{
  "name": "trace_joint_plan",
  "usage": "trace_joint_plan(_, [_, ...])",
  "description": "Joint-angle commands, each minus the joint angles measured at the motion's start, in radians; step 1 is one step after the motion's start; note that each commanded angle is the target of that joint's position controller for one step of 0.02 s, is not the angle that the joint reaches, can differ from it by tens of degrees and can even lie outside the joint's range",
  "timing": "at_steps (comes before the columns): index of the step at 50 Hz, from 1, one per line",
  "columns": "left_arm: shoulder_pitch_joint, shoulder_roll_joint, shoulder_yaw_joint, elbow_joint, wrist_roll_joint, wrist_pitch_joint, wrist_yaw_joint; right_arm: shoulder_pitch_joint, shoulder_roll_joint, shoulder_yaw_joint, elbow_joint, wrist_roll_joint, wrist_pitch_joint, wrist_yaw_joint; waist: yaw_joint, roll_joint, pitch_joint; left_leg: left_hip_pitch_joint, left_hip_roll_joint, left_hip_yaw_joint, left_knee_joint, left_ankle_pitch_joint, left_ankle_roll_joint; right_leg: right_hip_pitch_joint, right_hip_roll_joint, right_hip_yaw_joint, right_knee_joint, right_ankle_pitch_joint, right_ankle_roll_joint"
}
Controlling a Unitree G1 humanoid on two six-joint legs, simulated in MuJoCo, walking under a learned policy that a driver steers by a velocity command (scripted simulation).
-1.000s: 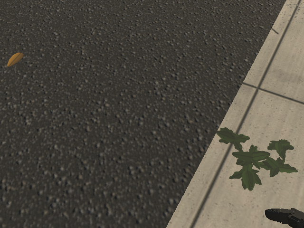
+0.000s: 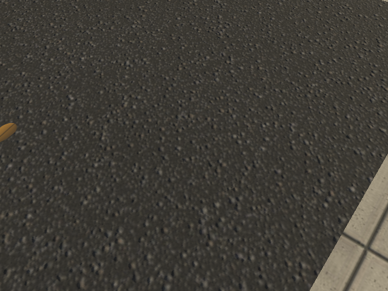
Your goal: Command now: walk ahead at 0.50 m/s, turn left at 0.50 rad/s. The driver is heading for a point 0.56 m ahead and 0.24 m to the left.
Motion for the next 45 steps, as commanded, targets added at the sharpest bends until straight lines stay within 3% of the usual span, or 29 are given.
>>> trace_joint_plan(1, [0.003,0.176,0.043,-0.037,-0.015,0.008,0.008,-0.137,-0.032,0.002,-0.121,0.000,-0.015,0.022,0.018,-0.066,0.081,-0.050,-0.006,0.045,-0.077,-0.024,0.027,0.020,-0.320,0.060,-0.044,0.449,-0.120])
trace_joint_plan(3, [0.000,0.192,0.048,-0.032,-0.022,0.026,0.012,-0.144,-0.046,-0.005,-0.146,0.001,-0.013,0.033,-0.002,-0.085,0.064,-0.016,-0.038,0.087,-0.103,-0.112,0.057,0.075,-0.332,0.033,0.030,0.642,-0.102])
trace_joint_plan(5, [-0.017,0.223,0.056,-0.039,-0.027,0.042,0.022,-0.074,-0.083,-0.025,-0.148,0.001,-0.006,0.036,-0.059,-0.131,-0.009,0.122,-0.109,0.147,-0.093,-0.218,0.098,0.097,-0.329,0.008,0.186,0.981,-0.080])
trace_joint_plan(6, [-0.028,0.232,0.058,-0.043,-0.028,0.050,0.027,0.031,-0.120,-0.047,-0.129,0.003,-0.003,0.032,-0.121,-0.135,-0.070,0.262,-0.149,0.161,-0.106,-0.240,0.126,0.069,-0.315,-0.005,0.341,1.063,-0.065])
trace_joint_plan(7, [-0.046,0.223,0.052,-0.050,-0.031,0.050,0.031,0.195,-0.175,-0.080,-0.089,0.004,0.001,0.017,-0.214,-0.106,-0.151,0.520,-0.174,0.135,-0.185,-0.175,0.168,-0.056,-0.275,-0.024,0.566,0.969,-0.029])
trace_joint_plan(8, [-0.005,0.143,0.027,-0.080,-0.003,0.037,0.029,0.296,-0.273,-0.109,-0.066,0.005,0.012,-0.007,-0.215,0.066,-0.240,0.848,0.019,-0.192,-0.204,-0.186,0.257,-0.388,-0.190,-0.026,0.904,0.438,0.021])
trace_joint_plan(9, [0.027,0.064,-0.005,-0.123,0.003,0.000,0.013,0.239,-0.313,-0.104,-0.102,0.005,-0.002,-0.004,-0.128,0.208,-0.362,1.071,0.228,-0.762,-0.365,-0.312,0.445,-0.723,0.024,0.168,1.199,-0.312,0.064])
trace_joint_plan(10, [-0.080,0.157,0.015,-0.140,-0.029,-0.034,-0.006,0.246,-0.222,-0.078,-0.108,-0.001,-0.013,0.002,-0.197,0.078,-0.354,1.064,0.221,-0.725,-0.428,-0.348,0.401,-0.830,-0.040,0.324,1.225,-0.275,0.041])
trace_joint_plan(11, [-0.140,0.161,0.014,-0.165,-0.053,-0.052,-0.014,0.216,-0.183,-0.067,-0.104,-0.005,-0.023,0.002,-0.180,0.040,-0.220,0.938,0.184,-0.571,-0.432,-0.299,0.357,-0.855,-0.080,0.310,1.166,-0.194,0.019])
trace_joint_plan(12, [-0.143,0.143,0.011,-0.160,-0.036,-0.058,-0.007,0.152,-0.163,-0.061,-0.107,-0.003,-0.028,0.002,-0.125,-0.050,-0.128,0.782,0.134,-0.458,-0.438,-0.196,0.319,-0.815,-0.123,0.302,1.057,-0.127,0.017])
trace_joint_plan(13, [-0.137,0.157,0.020,-0.149,-0.011,-0.052,-0.001,0.100,-0.126,-0.050,-0.119,-0.008,-0.032,-0.002,-0.092,-0.043,-0.091,0.676,0.100,-0.380,-0.451,-0.091,0.299,-0.753,-0.151,0.300,0.973,-0.087,0.026])
trace_joint_plan(14, [-0.117,0.158,0.024,-0.145,-0.004,-0.039,-0.002,0.073,-0.117,-0.044,-0.136,-0.018,-0.032,-0.006,-0.065,-0.020,-0.076,0.600,0.080,-0.350,-0.473,-0.030,0.297,-0.695,-0.162,0.303,0.944,-0.059,0.037])
trace_joint_plan(17, [-0.118,0.121,0.016,-0.153,0.009,-0.011,0.001,0.079,-0.147,-0.052,-0.131,-0.013,-0.037,-0.022,-0.048,-0.017,-0.056,0.479,0.049,-0.273,-0.504,0.084,0.305,-0.652,-0.151,0.272,0.814,0.006,0.091])
trace_joint_plan(21, [-0.276,0.076,-0.006,-0.194,0.006,-0.011,-0.004,0.125,-0.173,-0.061,-0.110,-0.003,-0.025,-0.043,-0.106,0.020,-0.024,0.400,-0.028,-0.191,-0.491,-0.021,0.237,-0.587,-0.095,0.254,0.489,0.275,0.117])
trace_joint_plan(25, [-0.361,0.104,0.000,-0.224,-0.015,-0.024,-0.020,0.189,-0.176,-0.064,-0.083,0.006,-0.015,-0.046,-0.140,0.045,-0.024,0.441,0.001,-0.272,-0.438,-0.151,0.206,-0.523,-0.055,0.280,0.336,0.349,0.104])
trace_joint_plan(28, [-0.325,0.145,0.019,-0.222,-0.019,-0.037,-0.027,0.186,-0.166,-0.064,-0.080,0.004,-0.009,-0.051,-0.107,0.079,-0.029,0.515,0.037,-0.365,-0.348,-0.176,0.183,-0.476,-0.056,0.303,0.292,0.239,0.065])
trace_joint_plan(29, [-0.269,0.153,0.027,-0.207,-0.019,-0.042,-0.026,0.171,-0.157,-0.062,-0.084,0.002,-0.006,-0.051,-0.073,0.091,-0.040,0.513,0.027,-0.375,-0.306,-0.162,0.168,-0.406,-0.053,0.288,0.264,0.217,0.044])
trace_joint_plan(30, [-0.179,0.176,0.041,-0.186,-0.011,-0.047,-0.020,0.169,-0.124,-0.051,-0.090,-0.001,-0.006,-0.050,-0.028,0.082,-0.091,0.489,-0.019,-0.349,-0.206,-0.127,0.138,-0.265,-0.068,0.285,0.240,0.209,0.015])
trace_joint_plan(31, [-0.040,0.226,0.055,-0.174,0.006,-0.050,-0.012,0.180,-0.062,-0.027,-0.105,-0.014,-0.009,-0.045,0.028,-0.020,-0.222,0.388,-0.083,-0.269,0.062,-0.234,0.100,-0.026,-0.224,0.433,0.247,0.137,-0.046])
trace_joint_plan(32, [0.048,0.309,0.075,-0.140,0.018,-0.036,-0.014,0.316,-0.006,-0.009,-0.138,0.015,-0.017,-0.045,-0.031,-0.363,-0.341,0.039,-0.218,-0.134,0.391,-0.630,0.033,0.279,-0.444,0.903,0.141,-0.123,-0.208])
trace_joint_plan(33, [0.032,0.221,0.057,-0.148,-0.006,-0.032,-0.021,0.313,-0.109,-0.024,-0.112,0.025,-0.017,-0.049,-0.012,-0.296,-0.285,-0.096,-0.140,-0.156,0.538,-0.624,0.018,0.257,-0.464,1.018,0.084,-0.356,-0.207])
trace_joint_plan(34, [-0.010,0.160,0.040,-0.160,-0.010,-0.026,-0.017,0.210,-0.167,-0.042,-0.119,0.017,-0.012,-0.049,0.014,-0.203,-0.164,-0.129,-0.106,-0.140,0.578,-0.530,0.012,0.148,-0.422,0.862,0.073,-0.324,-0.164])
trace_joint_plan(35, [-0.058,0.139,0.031,-0.165,-0.001,-0.019,-0.014,0.155,-0.165,-0.044,-0.128,0.005,-0.006,-0.051,0.002,-0.136,-0.101,-0.099,-0.072,-0.108,0.565,-0.458,0.007,0.038,-0.381,0.724,0.069,-0.179,-0.137])
trace_joint_plan(36, [-0.091,0.114,0.022,-0.157,0.007,-0.014,-0.013,0.110,-0.150,-0.045,-0.140,-0.007,-0.007,-0.050,-0.010,-0.118,-0.036,-0.069,-0.055,-0.110,0.520,-0.414,0.000,-0.065,-0.339,0.621,0.057,0.016,-0.138])
trace_joint_plan(37, [-0.107,0.101,0.014,-0.151,0.015,-0.016,-0.012,0.112,-0.130,-0.046,-0.145,-0.006,-0.004,-0.046,-0.037,-0.140,-0.019,-0.011,-0.040,-0.109,0.488,-0.399,-0.004,-0.132,-0.311,0.536,0.053,0.201,-0.134])
trace_joint_plan(39, [-0.114,0.097,0.013,-0.130,0.010,-0.023,-0.015,0.140,-0.088,-0.039,-0.140,-0.003,0.006,-0.046,-0.067,-0.156,-0.032,0.055,-0.049,-0.077,0.411,-0.432,-0.021,-0.177,-0.286,0.415,0.061,0.536,-0.154])
trace_joint_plan(41, [-0.121,0.131,0.022,-0.107,0.004,-0.023,-0.014,0.116,-0.054,-0.027,-0.152,-0.012,0.013,-0.049,-0.076,-0.148,-0.045,0.063,-0.057,-0.054,0.293,-0.403,-0.038,-0.179,-0.293,0.347,0.061,0.726,-0.180])
trace_joint_plan(45, [-0.139,0.164,0.028,-0.076,-0.015,0.004,-0.002,0.050,-0.029,-0.008,-0.156,-0.017,0.014,-0.032,-0.060,-0.151,-0.095,0.210,-0.063,0.002,0.026,-0.168,-0.038,-0.200,-0.256,0.223,0.054,0.748,-0.163])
